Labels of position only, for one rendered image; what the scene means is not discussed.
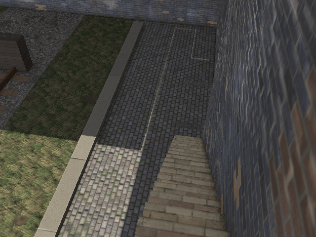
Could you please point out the stairs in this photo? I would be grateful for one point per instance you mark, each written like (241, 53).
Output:
(183, 202)

